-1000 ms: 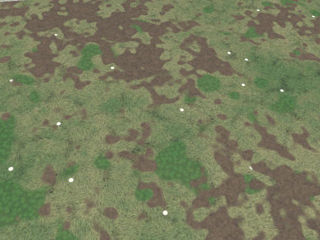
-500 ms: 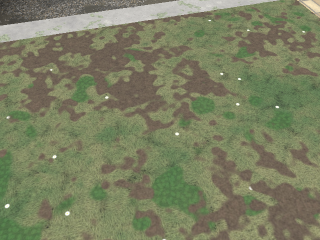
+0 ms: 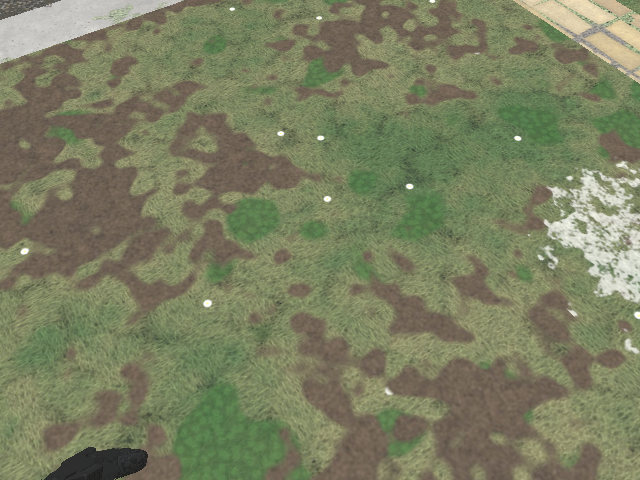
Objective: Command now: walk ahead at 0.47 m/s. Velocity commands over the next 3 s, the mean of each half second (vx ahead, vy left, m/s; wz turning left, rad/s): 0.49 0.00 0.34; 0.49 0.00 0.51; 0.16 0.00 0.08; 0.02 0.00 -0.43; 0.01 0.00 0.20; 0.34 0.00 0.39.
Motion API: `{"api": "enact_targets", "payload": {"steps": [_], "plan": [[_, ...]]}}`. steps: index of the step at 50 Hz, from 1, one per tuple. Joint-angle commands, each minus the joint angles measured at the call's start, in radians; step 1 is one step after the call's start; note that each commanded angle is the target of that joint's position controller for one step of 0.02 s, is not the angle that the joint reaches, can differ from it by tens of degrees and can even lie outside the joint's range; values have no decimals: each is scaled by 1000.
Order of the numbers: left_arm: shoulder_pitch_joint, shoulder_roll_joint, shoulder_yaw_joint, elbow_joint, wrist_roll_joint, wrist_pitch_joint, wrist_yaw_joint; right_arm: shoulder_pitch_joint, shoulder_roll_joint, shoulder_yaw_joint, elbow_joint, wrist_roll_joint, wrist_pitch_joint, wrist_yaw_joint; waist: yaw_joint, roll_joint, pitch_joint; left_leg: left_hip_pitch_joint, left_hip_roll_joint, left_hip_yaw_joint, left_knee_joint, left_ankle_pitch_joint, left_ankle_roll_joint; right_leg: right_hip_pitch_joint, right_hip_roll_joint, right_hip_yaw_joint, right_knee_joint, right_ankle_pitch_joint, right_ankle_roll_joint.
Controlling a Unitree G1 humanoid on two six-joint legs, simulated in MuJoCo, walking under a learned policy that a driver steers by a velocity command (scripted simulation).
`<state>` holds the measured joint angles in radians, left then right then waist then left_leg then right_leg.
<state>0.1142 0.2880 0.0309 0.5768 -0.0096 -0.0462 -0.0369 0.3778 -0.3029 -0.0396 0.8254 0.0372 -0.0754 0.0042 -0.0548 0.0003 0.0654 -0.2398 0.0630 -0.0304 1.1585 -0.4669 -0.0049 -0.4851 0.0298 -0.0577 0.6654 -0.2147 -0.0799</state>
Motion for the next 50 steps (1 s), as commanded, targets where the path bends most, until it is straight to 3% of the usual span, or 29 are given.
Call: {"api": "enact_targets", "payload": {"steps": [1, 3, 5, 8, 12, 17, 19, 21, 23, 24, 25, 26, 27, 28, 29, 30, 31, 34, 38, 40, 42, 44, 45, 46, 47, 48, 49, 50], "plan": [[166, 134, 48, 9, 15, -31, 4, -83, -132, -28, -117, -4, -28, -10, 95, -57, -123, -430, 77, -59, 104, 168, 24, 412, -305, 426, -408, -14, -153], [119, 93, 43, 19, 24, -54, 2, -10, -104, -28, -81, 0, 3, -8, 43, -89, -116, -331, 97, -77, 69, 243, 17, 317, -266, 298, -477, 71, -145], [118, 83, 45, 49, 21, -75, 3, -8, -76, -27, -69, -2, 27, -11, 30, -62, -78, -343, 88, -87, 27, 277, 4, 285, -255, 196, -515, 168, -140], [144, 91, 52, 86, 26, -80, 14, -86, -61, -28, -92, -10, 29, -11, 48, -47, -21, -442, 63, -117, -97, 411, -9, 318, -231, 81, -538, 278, -110], [151, 113, 55, 111, 22, -74, 33, -187, -39, -20, -118, -13, 12, 13, 82, -35, 4, -430, 35, -58, -347, 607, -4, 367, -209, -30, -561, 339, -58], [239, 147, 66, 167, 8, -39, 48, -337, -11, -2, -195, -13, 7, 50, 142, -10, 51, -519, 20, 17, -509, 555, 31, 569, -269, -81, -512, 500, -41], [243, 164, 70, 174, 7, -15, 57, -365, -14, -3, -227, -12, 5, 66, 135, -19, 38, -512, -8, 68, -542, 468, 53, 635, -283, -105, -442, 674, -37], [234, 191, 75, 170, 6, 4, 70, -336, -38, -16, -241, -12, 11, 73, 99, -67, -26, -408, -74, 136, -536, 363, 87, 667, -285, -130, -315, 1006, -26], [209, 213, 78, 158, 7, 18, 82, -171, -105, -50, -222, -9, 19, 65, -2, -105, -133, -174, -135, 149, -542, 289, 142, 620, -279, -139, -56, 1171, -21], [171, 210, 73, 144, -1, 15, 83, -4, -159, -81, -192, -10, 21, 49, -105, -64, -211, 93, -140, 99, -651, 366, 191, 476, -239, -154, 181, 1025, 6], [246, 105, 39, 106, 27, -9, 70, 89, -263, -109, -178, -14, 31, 27, -72, 147, -316, 496, 104, -296, -623, 374, 324, 63, -115, -136, 550, 274, 61], [265, 62, 12, 79, 22, -51, 47, 67, -265, -102, -203, -18, 18, 26, -28, 190, -449, 686, 279, -804, -770, 259, 485, -213, 62, 82, 794, -380, 86], [137, 142, 33, 53, -17, -82, 28, 59, -187, -83, -204, -25, 11, 26, -85, 80, -377, 641, 250, -707, -834, 229, 423, -317, -8, 197, 803, -309, 62], [88, 148, 30, 24, -33, -98, 22, 0, -153, -72, -208, -22, 7, 25, -48, 23, -237, 489, 215, -561, -854, 271, 377, -326, -55, 184, 708, -217, 47], [84, 135, 29, 30, -12, -102, 26, -68, -130, -64, -218, -16, 6, 26, 7, -49, -151, 337, 167, -463, -871, 368, 342, -286, -92, 166, 604, -171, 53], [98, 143, 37, 38, 10, -93, 30, -118, -101, -54, -231, -20, 5, 23, 42, -38, -109, 233, 129, -391, -892, 458, 325, -227, -119, 160, 533, -135, 69], [117, 142, 39, 42, 18, -80, 28, -144, -96, -50, -241, -30, 6, 19, 68, -5, -93, 151, 106, -360, -916, 505, 323, -172, -128, 155, 507, -112, 88], [117, 102, 25, 39, 29, -54, 35, -147, -130, -59, -223, -26, 4, 2, 83, 22, -70, -2, 60, -259, -938, 625, 317, -114, -125, 106, 356, -51, 152], [-55, 55, 1, 1, 22, -55, 32, -90, -161, -68, -190, -14, 20, -18, 8, 74, -65, -83, -21, -182, -898, 479, 238, -3, -59, 77, 12, 229, 175], [-102, 76, 9, -10, 6, -61, 26, -48, -170, -71, -175, -12, 28, -19, -17, 92, -79, -51, 0, -234, -872, 397, 221, 36, -32, 92, -72, 279, 172], [-96, 111, 25, -12, -2, -68, 21, -40, -160, -69, -169, -5, 31, -22, -4, 113, -88, 11, 36, -311, -816, 321, 200, 54, -38, 136, -128, 250, 151], [-37, 134, 40, 4, -3, -76, 17, -52, -145, -66, -166, -12, 31, -22, 31, 140, -93, 61, 76, -351, -755, 312, 178, 95, -54, 134, -142, 194, 110], [29, 141, 50, 24, 2, -80, 18, -55, -124, -60, -164, -17, 32, -21, 65, 141, -105, 61, 61, -343, -703, 342, 160, 173, -50, 114, -167, 174, 83], [122, 166, 63, 40, 14, -85, 22, -43, -80, -45, -166, -24, 30, -16, 109, 115, -164, 37, 9, -297, -558, 383, 127, 317, -87, 135, -175, 152, 46], [242, 222, 74, 47, 28, -85, 27, 24, -8, -19, -177, -45, 28, -12, 124, -60, -307, -91, -72, -216, -252, 142, 85, 564, -266, 340, -174, 103, -22], [302, 294, 97, 99, 33, -72, 14, 141, 5, -12, -188, -2, 18, -13, 71, -420, -351, -411, -177, -124, 51, -131, 26, 740, -442, 855, -351, -132, -191], [254, 197, 74, 71, 15, -73, 7, 105, -97, -32, -162, 7, 18, -21, 96, -235, -254, -498, -133, -188, 160, -95, 9, 679, -427, 882, -394, -200, -180], [197, 145, 58, 61, 19, -69, 10, -7, -133, -43, -174, -1, 24, -24, 110, -129, -165, -495, -106, -173, 189, -21, 2, 580, -396, 690, -366, -23, -151]]}}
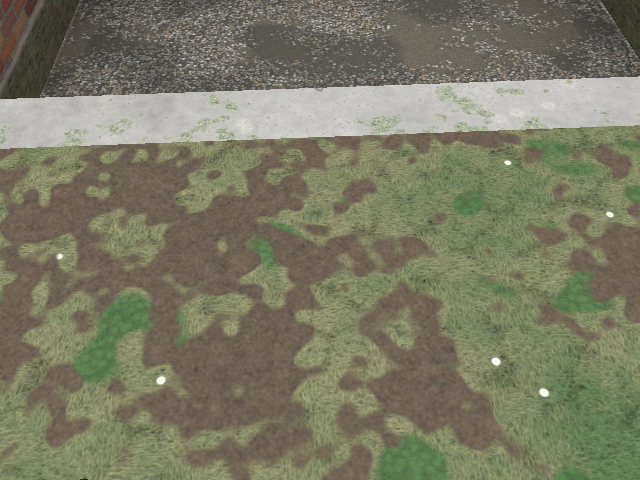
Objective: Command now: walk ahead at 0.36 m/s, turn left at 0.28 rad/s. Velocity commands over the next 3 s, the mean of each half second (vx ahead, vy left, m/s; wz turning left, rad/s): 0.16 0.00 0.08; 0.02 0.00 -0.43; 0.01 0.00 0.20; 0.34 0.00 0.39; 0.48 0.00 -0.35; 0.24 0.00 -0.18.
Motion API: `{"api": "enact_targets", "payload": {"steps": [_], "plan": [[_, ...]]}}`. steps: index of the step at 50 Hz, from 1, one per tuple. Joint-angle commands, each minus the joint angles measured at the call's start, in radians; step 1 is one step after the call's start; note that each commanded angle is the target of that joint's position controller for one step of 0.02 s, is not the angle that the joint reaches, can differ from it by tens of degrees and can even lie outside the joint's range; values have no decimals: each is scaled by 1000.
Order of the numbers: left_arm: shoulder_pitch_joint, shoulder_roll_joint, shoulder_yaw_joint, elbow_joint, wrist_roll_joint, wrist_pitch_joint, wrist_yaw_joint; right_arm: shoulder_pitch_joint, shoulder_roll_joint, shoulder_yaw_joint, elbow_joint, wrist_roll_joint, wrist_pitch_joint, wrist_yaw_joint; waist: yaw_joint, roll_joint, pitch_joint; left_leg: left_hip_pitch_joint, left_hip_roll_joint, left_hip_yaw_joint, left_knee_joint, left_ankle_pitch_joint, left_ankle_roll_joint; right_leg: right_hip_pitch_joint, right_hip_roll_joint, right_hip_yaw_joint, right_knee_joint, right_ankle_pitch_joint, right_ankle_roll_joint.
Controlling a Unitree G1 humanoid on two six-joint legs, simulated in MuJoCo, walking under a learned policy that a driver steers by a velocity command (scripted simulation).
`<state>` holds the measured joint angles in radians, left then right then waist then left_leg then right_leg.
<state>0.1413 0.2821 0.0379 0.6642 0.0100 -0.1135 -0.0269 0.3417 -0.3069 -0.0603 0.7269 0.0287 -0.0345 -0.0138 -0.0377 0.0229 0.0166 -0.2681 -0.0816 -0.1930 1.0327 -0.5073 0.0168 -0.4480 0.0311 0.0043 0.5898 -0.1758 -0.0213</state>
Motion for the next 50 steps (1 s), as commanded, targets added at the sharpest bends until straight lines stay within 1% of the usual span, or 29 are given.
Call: {"api": "enact_targets", "payload": {"steps": [1, 2, 5, 7, 9, 13, 16, 17, 18, 19, 20, 21, 23, 25, 27, 29, 30, 31, 33, 35, 37, 38, 39, 40, 41, 43, 44, 48, 50], "plan": [[122, 122, 39, -31, 8, 1, -1, -36, -128, -22, -86, -13, -10, -12, 81, -67, -77, -415, 64, 21, 288, 58, -30, 436, -349, 465, -267, 206, -196], [92, 106, 33, -20, 9, 2, -2, -64, -116, -25, -100, -28, -7, -14, 60, -70, -61, -387, 93, 28, 232, 76, -36, 373, -324, 373, -249, 423, -200], [77, 72, 17, 23, 8, -2, 1, -41, -41, -7, -84, -27, 8, -10, 22, -133, -82, -266, 117, 86, 22, 111, -56, 310, -242, 186, -267, 696, -184], [69, 100, 23, 48, 3, 8, 10, -60, -8, 7, -86, -32, 16, -12, 18, -139, -110, -209, 119, 111, -127, 165, -73, 305, -241, 138, -271, 776, -201], [57, 132, 30, 62, -3, 25, 18, -85, 0, 14, -82, -31, 20, -10, 26, -142, -137, -120, 113, 135, -257, 267, -77, 285, -231, 94, -277, 766, -197], [79, 139, 28, 98, -15, 49, 21, -157, -28, 5, -91, -29, 30, -5, 55, -136, -120, -47, 102, 145, -409, 361, -60, 291, -239, 98, -268, 594, -187], [67, 112, 15, 119, -28, 57, 20, -166, -37, -2, -91, -41, 27, -5, 29, -106, -87, 85, 97, 150, -636, 517, -5, 250, -203, 109, -217, 362, -129], [95, 87, 5, 126, -13, 51, 19, -168, -77, -10, -99, -50, 25, -13, 39, -53, -103, 177, 168, 74, -645, 724, 23, 209, -165, 95, -182, 253, -80], [183, 74, -1, 135, 13, 43, 12, -181, -132, -21, -111, -53, 33, -21, 99, 56, -147, 283, 256, -3, -571, 901, 85, 139, -95, 49, -149, 39, -33], [212, 35, -15, 152, 11, 48, 12, -204, -67, -7, -103, -47, 41, -21, 106, 112, -177, 273, 270, -6, -558, 785, 128, 148, -75, 24, -174, -109, -2], [151, 54, -16, 148, 3, 61, 13, -235, -28, -1, -109, -40, 44, -13, 76, 86, -124, 221, 221, 25, -560, 638, 103, 150, -68, 21, -187, -106, 10], [100, 77, -11, 140, -4, 74, 17, -242, -26, -2, -110, -42, 44, -9, 52, 61, -81, 201, 184, 53, -558, 575, 72, 118, -62, 25, -176, -73, 10], [67, 123, 1, 116, -12, 94, 25, -221, -84, -22, -104, -41, 38, -14, 39, 58, -50, 189, 185, 64, -548, 624, 65, 90, -56, 41, -124, 15, -1], [70, 129, 8, 102, -19, 102, 30, -188, -109, -35, -95, -39, 38, -25, 36, 79, -79, 209, 236, 41, -539, 754, 101, 80, -47, 42, -38, 39, 3], [71, 114, 12, 89, -22, 110, 32, -150, -113, -42, -85, -36, 45, -35, 27, 119, -127, 251, 334, -27, -558, 875, 167, 36, -33, 21, 88, -39, 24], [58, 104, 22, 73, -24, 130, 27, -164, -114, -44, -88, -37, 47, -46, 18, 181, -135, 231, 449, -106, -608, 915, 244, -19, -29, 5, 294, -391, 42], [44, 111, 29, 63, -28, 142, 24, -165, -121, -46, -88, -43, 43, -48, 9, 153, -125, 208, 484, -119, -635, 909, 268, -52, -48, 20, 405, -482, 49], [53, 105, 34, 59, -33, 154, 24, -201, -130, -49, -88, -42, 38, -47, 32, 117, -107, 165, 474, -79, -649, 851, 253, -47, -74, 32, 414, -477, 54], [81, 95, 35, 67, -32, 172, 25, -298, -140, -54, -94, -32, 33, -45, 69, 117, -98, 70, 414, 34, -662, 760, 193, 57, -94, 16, 311, -354, 54], [110, 97, 41, 71, -26, 178, 14, -326, -138, -55, -83, -25, 40, -40, 84, 127, -113, 34, 378, 116, -635, 702, 163, 153, -75, -30, 200, -227, 45], [162, 102, 53, 85, -23, 178, 1, -325, -119, -51, -66, -10, 49, -40, 108, 93, -120, -8, 337, 195, -540, 532, 103, 266, -29, -80, 6, -61, 7], [160, 128, 64, 78, -12, 175, 4, -261, -84, -45, -39, -12, 55, -37, 90, -19, -79, -93, 278, 268, -405, 330, 31, 313, -36, -7, -110, 42, -32], [149, 264, 92, 35, -7, 167, 26, -224, -30, -28, -57, -56, 63, -35, 49, -357, -35, -352, 137, 353, -89, -98, -89, 382, -309, 408, -232, 370, -156], [157, 300, 86, 3, 42, 144, 16, -335, -58, -35, -99, -50, 58, -43, 116, -323, -78, -394, 62, 166, 98, -212, -85, 280, -422, 582, -300, 386, -323], [120, 276, 82, -2, 47, 121, 14, -346, -90, -45, -95, -32, 58, -50, 99, -211, -59, -410, 82, 117, 164, -139, -68, 265, -382, 526, -312, 254, -310], [31, 217, 68, -12, -1, 109, 29, -296, -112, -60, -48, -36, 60, -63, 49, -114, -35, -423, 116, 99, 137, 43, -57, 284, -284, 410, -285, 109, -196], [14, 200, 61, -16, -15, 110, 38, -276, -112, -62, -38, -41, 60, -66, 39, -126, -42, -401, 114, 97, 135, 97, -66, 281, -259, 378, -279, 142, -175], [73, 174, 52, -24, -16, 115, 60, -260, -79, -55, -28, -26, 45, -55, 51, -123, -93, -382, 80, 92, 106, 186, -90, 367, -225, 354, -267, 236, -176], [70, 147, 42, -27, -12, 116, 65, -242, -73, -50, -11, -22, 46, -52, 53, -122, -106, -370, 95, 97, 40, 209, -104, 408, -231, 328, -269, 237, -177]]}}
Over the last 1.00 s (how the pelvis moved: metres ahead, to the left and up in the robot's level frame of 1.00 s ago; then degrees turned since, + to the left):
0.59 0.05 0.01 30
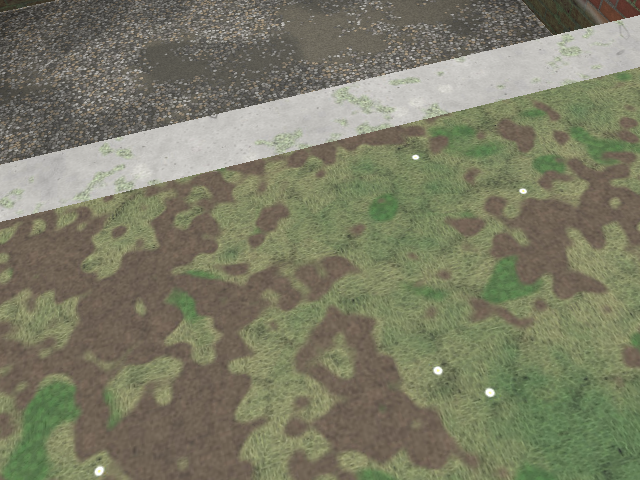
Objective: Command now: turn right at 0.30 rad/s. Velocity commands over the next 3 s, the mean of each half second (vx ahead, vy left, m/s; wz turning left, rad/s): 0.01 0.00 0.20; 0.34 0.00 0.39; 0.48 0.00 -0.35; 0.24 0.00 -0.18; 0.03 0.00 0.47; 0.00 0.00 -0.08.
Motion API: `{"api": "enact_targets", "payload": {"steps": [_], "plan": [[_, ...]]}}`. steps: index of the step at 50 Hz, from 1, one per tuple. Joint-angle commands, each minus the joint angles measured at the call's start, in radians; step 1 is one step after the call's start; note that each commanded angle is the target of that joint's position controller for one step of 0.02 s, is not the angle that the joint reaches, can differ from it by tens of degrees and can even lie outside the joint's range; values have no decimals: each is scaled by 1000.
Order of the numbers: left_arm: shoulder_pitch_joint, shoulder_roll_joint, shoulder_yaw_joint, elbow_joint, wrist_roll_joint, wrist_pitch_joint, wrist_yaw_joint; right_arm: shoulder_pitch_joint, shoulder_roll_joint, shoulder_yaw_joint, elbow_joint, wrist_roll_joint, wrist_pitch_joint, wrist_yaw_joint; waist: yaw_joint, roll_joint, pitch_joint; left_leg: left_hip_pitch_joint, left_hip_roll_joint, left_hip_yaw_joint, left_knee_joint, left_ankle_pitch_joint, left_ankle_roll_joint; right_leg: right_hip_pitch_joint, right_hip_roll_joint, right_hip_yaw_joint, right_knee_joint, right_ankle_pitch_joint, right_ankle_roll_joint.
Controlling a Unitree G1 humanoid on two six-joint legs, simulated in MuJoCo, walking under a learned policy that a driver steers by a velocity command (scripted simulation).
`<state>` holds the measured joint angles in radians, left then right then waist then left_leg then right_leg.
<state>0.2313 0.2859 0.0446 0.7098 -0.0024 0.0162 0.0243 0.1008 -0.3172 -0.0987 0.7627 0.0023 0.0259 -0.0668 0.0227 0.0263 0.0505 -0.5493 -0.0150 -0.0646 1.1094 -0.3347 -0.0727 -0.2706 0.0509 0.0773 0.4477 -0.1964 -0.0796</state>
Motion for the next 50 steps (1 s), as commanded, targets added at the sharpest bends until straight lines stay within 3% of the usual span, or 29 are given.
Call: {"api": "enact_targets", "payload": {"steps": [1, 4, 7, 10, 13, 14, 15, 16, 17, 19, 20, 21, 22, 23, 24, 25, 27, 29, 30, 31, 32, 33, 34, 35, 38, 42, 47, 50], "plan": [[-25, 124, 27, -69, 5, -14, 15, 4, -58, -8, -39, 5, -14, 3, -6, -130, -140, -61, 42, -30, -87, 49, -21, 228, -245, 240, -132, 241, -116], [-47, 80, 7, -47, 23, -17, 11, 7, -32, 9, -18, 3, -14, 16, 2, -156, -113, 94, 82, -15, -274, 62, -31, 151, -216, 187, -159, 140, -103], [-51, 99, 8, -13, 36, -17, 0, 10, -50, 14, -3, 9, -20, 29, 23, -163, -58, 206, 82, 15, -405, 19, -24, 83, -218, 183, -185, 34, -115], [-76, 146, 25, 2, 20, -9, 0, 15, -88, 8, -6, 19, -28, 32, 20, -144, -29, 193, 67, 33, -471, -25, -3, 117, -251, 217, -153, 82, -135], [-86, 160, 36, 13, 0, 1, 13, 62, -83, 13, 6, 15, -37, 40, -17, -107, -55, 241, 52, 49, -616, 110, 33, 171, -259, 191, -86, 270, -126], [-71, 160, 41, 18, -2, 2, 17, 67, -96, 12, 4, 10, -39, 43, -22, -85, -68, 272, 62, 29, -656, 226, 53, 176, -242, 163, -59, 293, -101], [-56, 151, 44, 9, 8, -3, 19, 67, -141, 2, -1, 5, -39, 43, -2, -15, -95, 314, 100, -28, -622, 441, 84, 155, -195, 112, -3, 268, -68], [-64, 132, 44, -10, 22, -7, 20, 75, -173, -10, 8, 17, -34, 43, 17, 85, -125, 329, 131, -101, -615, 532, 136, 133, -106, 18, 55, 208, -28], [-113, 117, 44, -21, 26, -9, 21, 88, -167, -14, 3, 23, -31, 43, -11, 124, -126, 337, 184, -196, -668, 511, 194, 86, -35, -64, 142, 121, 18], [-183, 66, 40, -46, 19, -3, 21, 101, -167, -14, -5, 7, -31, 35, -50, 210, -91, 401, 292, -392, -762, 494, 312, -107, 54, -84, 294, -192, 67], [-189, 74, 45, -56, 11, 1, 16, 119, -167, -14, -6, -5, -41, 35, -73, 226, -88, 442, 340, -457, -795, 524, 360, -200, 55, -33, 470, -418, 79], [-158, 90, 54, -51, -1, 3, 10, 109, -174, -15, -9, -5, -51, 34, -52, 166, -94, 454, 338, -437, -783, 542, 364, -237, 26, 11, 581, -449, 88], [-131, 92, 56, -46, -6, 3, 6, 66, -178, -18, -16, 10, -53, 33, -22, 117, -90, 455, 302, -379, -759, 539, 323, -247, -3, 24, 554, -408, 96], [-124, 87, 54, -44, -3, -4, 3, 54, -169, -20, -13, 32, -47, 31, -15, 91, -106, 469, 251, -336, -762, 381, 277, -237, -21, 9, 437, -353, 103], [-150, 71, 47, -48, -2, -14, -4, 63, -163, -21, -7, 44, -34, 28, -36, 101, -109, 461, 217, -328, -774, 214, 263, -209, -11, -22, 354, -305, 115], [-161, 54, 41, -53, -8, -24, -14, 64, -162, -21, -7, 43, -20, 25, -45, 123, -106, 416, 190, -331, -795, 53, 261, -150, -1, -39, 285, -266, 118], [-111, 66, 47, -46, -27, -41, -30, 25, -166, -19, -28, 29, -8, 25, -13, 174, -90, 292, 156, -344, -815, -109, 253, 12, 14, -62, 116, -198, 106], [14, 103, 68, 1, -28, -50, -25, 6, -125, -4, -47, 25, -8, 25, 47, 121, -97, 141, 86, -310, -739, -201, 196, 253, -7, -71, -77, -37, 83], [124, 155, 82, 20, -15, -52, -12, 16, -55, 15, -52, 18, -15, 31, 75, -43, -133, -19, 3, -207, -484, -262, 130, 420, -180, 120, -137, -176, 41], [144, 256, 97, 12, 25, -57, -17, 9, -23, 21, -96, 30, -33, 33, 61, -254, -91, -224, -92, -139, -260, -271, 101, 377, -422, 531, -266, -451, -87], [72, 237, 87, -9, 46, -79, -21, -10, -90, 7, -116, 39, -50, 35, 24, -228, -9, -262, 4, -176, -118, -208, 106, 272, -477, 628, -323, -576, -154], [16, 165, 69, -16, 24, -93, -14, 0, -140, -10, -94, 39, -52, 40, -2, -178, 58, -291, 32, -165, -73, -119, 106, 253, -427, 512, -326, -558, -130], [-10, 138, 61, -22, 7, -99, -7, 34, -138, -14, -66, 28, -51, 42, -14, -149, 59, -281, 46, -142, -56, -50, 96, 267, -372, 395, -325, -462, -88], [-8, 130, 58, -17, 2, -101, -1, 36, -120, -12, -54, 20, -55, 45, -8, -136, 56, -282, 60, -127, -45, 19, 86, 281, -339, 300, -327, -343, -62], [86, 104, 50, 16, 14, -117, -1, 19, -51, 5, -57, 27, -70, 67, 29, -111, 26, -277, 72, -84, 6, 164, 75, 295, -285, 100, -318, -49, -48], [154, 106, 48, 57, 6, -114, -15, -51, -23, 19, -100, 20, -79, 75, 48, -102, 56, -303, 68, -64, -157, 242, 53, 309, -287, 25, -344, 56, -91], [229, 125, 44, 106, -17, -98, -20, -207, 22, 50, -165, 15, -98, 109, 86, -99, 96, -192, 86, 83, -420, 301, 57, 290, -294, -37, -351, 196, -109], [258, 154, 48, 130, -27, -82, -19, -231, -1, 46, -190, 27, -114, 127, 62, -127, 94, -107, 50, 92, -532, 228, 91, 339, -329, -13, -302, 317, -105]]}}
Over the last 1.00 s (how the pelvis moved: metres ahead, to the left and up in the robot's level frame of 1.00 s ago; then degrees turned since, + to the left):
0.10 -0.06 0.02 -15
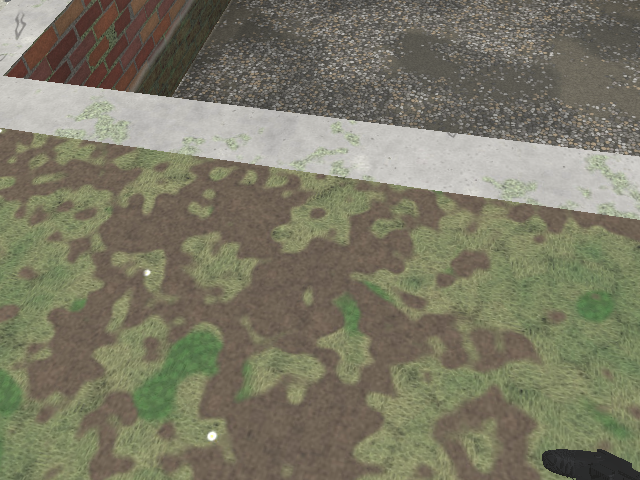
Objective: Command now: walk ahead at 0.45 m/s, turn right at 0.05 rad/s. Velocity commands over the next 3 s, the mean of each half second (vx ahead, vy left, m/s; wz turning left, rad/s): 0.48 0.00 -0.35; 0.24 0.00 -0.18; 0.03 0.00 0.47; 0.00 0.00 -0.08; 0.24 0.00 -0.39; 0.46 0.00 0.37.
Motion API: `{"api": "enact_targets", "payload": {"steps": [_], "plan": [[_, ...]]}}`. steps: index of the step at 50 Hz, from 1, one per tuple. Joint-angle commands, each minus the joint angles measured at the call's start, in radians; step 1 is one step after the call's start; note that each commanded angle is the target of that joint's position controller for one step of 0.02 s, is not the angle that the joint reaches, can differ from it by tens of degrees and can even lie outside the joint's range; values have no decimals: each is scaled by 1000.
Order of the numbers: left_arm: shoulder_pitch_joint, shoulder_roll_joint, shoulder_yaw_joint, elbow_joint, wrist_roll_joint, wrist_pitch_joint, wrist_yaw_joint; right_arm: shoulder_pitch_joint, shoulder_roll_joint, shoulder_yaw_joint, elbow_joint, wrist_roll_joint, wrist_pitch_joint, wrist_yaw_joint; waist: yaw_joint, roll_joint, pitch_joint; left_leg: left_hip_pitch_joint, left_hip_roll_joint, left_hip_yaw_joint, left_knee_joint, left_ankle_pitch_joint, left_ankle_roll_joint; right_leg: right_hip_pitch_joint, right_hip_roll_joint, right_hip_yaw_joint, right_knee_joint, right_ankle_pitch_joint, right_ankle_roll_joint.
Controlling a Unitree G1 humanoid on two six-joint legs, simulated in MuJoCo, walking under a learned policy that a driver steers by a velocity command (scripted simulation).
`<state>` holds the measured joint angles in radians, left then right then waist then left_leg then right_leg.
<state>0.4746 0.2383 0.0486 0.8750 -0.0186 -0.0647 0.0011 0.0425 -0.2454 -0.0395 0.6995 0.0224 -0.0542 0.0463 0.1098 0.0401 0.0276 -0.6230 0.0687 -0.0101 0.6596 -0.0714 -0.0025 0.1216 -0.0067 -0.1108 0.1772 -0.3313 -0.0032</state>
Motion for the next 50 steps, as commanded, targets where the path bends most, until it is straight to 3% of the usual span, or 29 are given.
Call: {"api": "enact_targets", "payload": {"steps": [1, 2, 3, 4, 5, 6, 7, 8, 9, 10, 12, 15, 17, 21, 26, 28, 29, 30, 31, 32, 33, 34, 35, 36, 37, 39, 43, 46, 50], "plan": [[6, 217, 48, -32, -14, 2, 6, -144, -94, -22, -125, 7, -38, 16, -55, -157, 94, 35, -52, 38, -115, -51, 37, -43, -280, 180, 3, 547, -170], [-8, 232, 51, -30, -14, 5, 9, -80, -124, -36, -113, 6, -40, 12, -102, -180, 44, 149, -81, 48, -136, -58, 56, -42, -279, 174, 75, 732, -156], [-32, 233, 49, -28, -14, 9, 11, 63, -163, -59, -74, 7, -39, 2, -190, -180, -49, 352, -105, 63, -178, -16, 87, -79, -247, 136, 226, 875, -128], [-44, 213, 40, -39, -6, 6, 15, 245, -219, -85, -22, 4, -35, -14, -272, -174, -172, 651, -57, 16, -148, 12, 118, -234, -199, 112, 432, 797, -88], [-18, 115, 11, -83, 22, -1, 15, 414, -306, -106, 10, -25, -24, -34, -290, 20, -360, 1021, 212, -307, -131, -86, 191, -543, -90, 74, 802, 313, -37], [69, 49, -7, -79, -4, -18, 13, 401, -289, -90, 7, -39, -26, -30, -229, 196, -485, 1085, 371, -702, -302, -276, 284, -733, 27, 219, 1028, -267, -17], [-12, 156, 27, -84, -36, -22, 11, 335, -196, -65, 7, -32, -30, -28, -235, 124, -315, 936, 329, -609, -362, -350, 242, -815, -28, 268, 1113, -212, -18], [-75, 167, 35, -105, -42, -19, 13, 265, -153, -52, 12, -17, -33, -27, -203, 114, -163, 783, 295, -440, -390, -314, 207, -843, -74, 229, 1098, -114, -27], [-99, 150, 35, -100, -28, -16, 20, 200, -122, -45, 16, -16, -39, -23, -165, 62, -99, 654, 247, -336, -423, -226, 183, -801, -110, 216, 1062, -32, -26], [-89, 135, 40, -92, -17, -5, 21, 158, -94, -41, 21, -24, -47, -19, -131, 76, -58, 560, 205, -235, -457, -148, 167, -749, -135, 221, 1026, 31, -23], [-49, 93, 37, -75, -21, 22, 13, 123, -76, -44, 38, -36, -64, -18, -92, 81, -39, 471, 174, -121, -507, -59, 164, -679, -154, 219, 1020, 94, -19], [-107, 92, 41, -106, -15, 45, 16, 124, -102, -54, 69, -40, -81, -24, -81, 43, 22, 432, 174, -13, -547, 36, 177, -747, -158, 232, 966, 170, -4], [-166, 95, 39, -132, -10, 41, 12, 145, -118, -57, 85, -41, -80, -34, -93, 24, 49, 459, 173, 35, -557, 71, 182, -802, -153, 244, 866, 257, 4], [-306, 76, 19, -182, -5, 24, -22, 183, -168, -65, 100, -34, -65, -49, -142, -19, 78, 526, 175, 131, -562, 134, 173, -806, -135, 166, 634, 389, -4], [-450, 77, 8, -272, -5, 21, -58, 264, -209, -77, 128, -10, -25, -55, -185, -27, 100, 713, 220, 193, -477, 290, 155, -856, -104, 81, 490, 299, -48], [-425, 108, 23, -292, -2, 26, -65, 242, -238, -83, 118, -4, -8, -61, -145, 13, 52, 745, 214, 226, -349, 646, 130, -756, -37, 19, 468, 210, -81], [-355, 138, 39, -284, 2, 29, -65, 230, -252, -86, 109, 0, 4, -67, -101, 37, -3, 748, 204, 234, -221, 838, 115, -656, 12, -14, 471, 167, -100], [-227, 184, 64, -259, 4, 30, -59, 216, -256, -86, 99, 6, 11, -71, -31, 41, -77, 703, 181, 239, -38, 891, 92, -488, 57, -19, 434, 194, -127], [-85, 240, 94, -229, 9, 34, -41, 200, -238, -76, 86, 13, 5, -72, 53, 1, -153, 557, 130, 251, 209, 718, 37, -233, 61, 35, 329, 374, -169], [-82, 359, 112, -229, 18, 39, -20, 303, -97, -36, 41, -43, -11, -61, -53, -281, -260, 126, -28, 233, 600, -277, -40, 165, -212, 439, 398, 764, -314], [-95, 349, 101, -288, 28, 27, -27, 315, -133, -23, 31, -37, -40, -48, -39, -253, -501, -11, -154, -17, 846, -625, -64, 300, -398, 868, 282, 808, -495], [-136, 267, 77, -296, 33, 23, -32, 223, -206, -43, 29, 1, -47, -41, 3, -106, -462, -43, -72, -108, 844, -543, -41, 238, -370, 697, 259, 880, -432], [-185, 210, 60, -285, 18, 17, -31, 194, -184, -34, 18, 13, -46, -44, -30, -65, -324, -68, -19, -85, 747, -468, -24, 107, -328, 545, 263, 866, -374], [-233, 167, 47, -276, 7, 14, -27, 188, -171, -31, 37, 1, -39, -54, -64, -5, -216, -54, 21, -61, 659, -425, -28, -38, -284, 453, 238, 824, -325], [-268, 134, 33, -273, 11, 12, -23, 196, -179, -37, 47, -6, -23, -59, -94, -24, -177, 17, 47, -61, 596, -392, -29, -153, -260, 397, 200, 809, -304], [-306, 131, 26, -257, 36, 2, -24, 259, -149, -33, 78, -6, 10, -62, -139, -57, -156, 168, 45, -47, 519, -336, -45, -320, -231, 300, 139, 850, -295], [-364, 138, 25, -209, 48, -10, -11, 249, -104, -17, 90, -17, 32, -71, -151, -112, -141, 248, 42, -36, 232, -171, -73, -372, -181, 126, 106, 855, -253], [-355, 177, 36, -179, 50, 10, 5, 175, -140, -26, 64, -8, 38, -66, -111, -132, -124, 223, 30, -17, 152, -83, -73, -322, -200, 105, 82, 708, -244], [-350, 184, 42, -153, 35, 48, 21, 114, -158, -41, 17, -8, 58, -58, -88, -132, -66, 139, 31, -9, 126, -199, -57, -253, -266, 139, 94, 499, -248]]}}
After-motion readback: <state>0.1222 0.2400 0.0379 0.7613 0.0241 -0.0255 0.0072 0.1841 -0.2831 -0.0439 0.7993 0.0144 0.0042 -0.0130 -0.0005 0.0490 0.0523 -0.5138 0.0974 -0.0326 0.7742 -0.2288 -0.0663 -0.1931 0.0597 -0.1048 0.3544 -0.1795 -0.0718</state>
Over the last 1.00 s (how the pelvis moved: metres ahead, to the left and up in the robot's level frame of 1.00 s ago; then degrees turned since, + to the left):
0.13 0.05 -0.01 23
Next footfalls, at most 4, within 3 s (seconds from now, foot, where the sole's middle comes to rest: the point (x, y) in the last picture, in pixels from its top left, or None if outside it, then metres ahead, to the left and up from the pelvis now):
0.08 left None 0.22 0.14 -0.77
0.62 right None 0.47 -0.15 -0.77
1.14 left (353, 420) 0.59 0.06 -0.77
1.62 right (467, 438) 0.57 -0.18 -0.77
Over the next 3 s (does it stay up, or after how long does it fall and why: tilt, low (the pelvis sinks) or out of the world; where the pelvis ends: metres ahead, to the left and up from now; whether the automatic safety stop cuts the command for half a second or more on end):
stays up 0.87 -0.19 0.00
